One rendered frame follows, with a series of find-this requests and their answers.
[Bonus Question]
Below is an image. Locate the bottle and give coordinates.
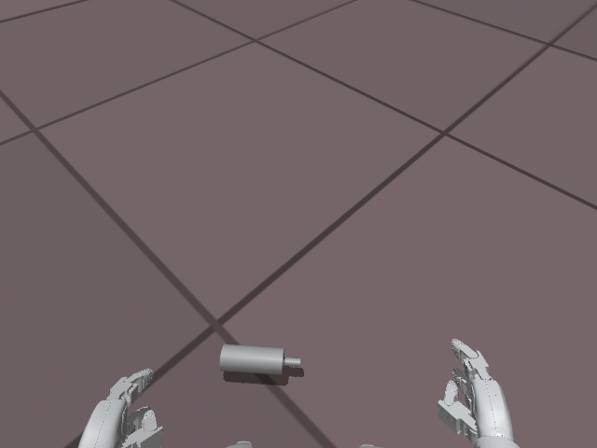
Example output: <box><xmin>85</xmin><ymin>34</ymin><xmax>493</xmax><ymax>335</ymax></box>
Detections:
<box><xmin>219</xmin><ymin>344</ymin><xmax>300</xmax><ymax>375</ymax></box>

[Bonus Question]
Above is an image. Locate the right robot hand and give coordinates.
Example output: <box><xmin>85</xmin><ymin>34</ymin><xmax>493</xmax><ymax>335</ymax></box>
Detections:
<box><xmin>438</xmin><ymin>339</ymin><xmax>514</xmax><ymax>445</ymax></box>

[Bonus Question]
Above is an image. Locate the left robot hand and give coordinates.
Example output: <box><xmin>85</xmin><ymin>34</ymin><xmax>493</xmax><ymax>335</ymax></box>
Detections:
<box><xmin>78</xmin><ymin>369</ymin><xmax>162</xmax><ymax>448</ymax></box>

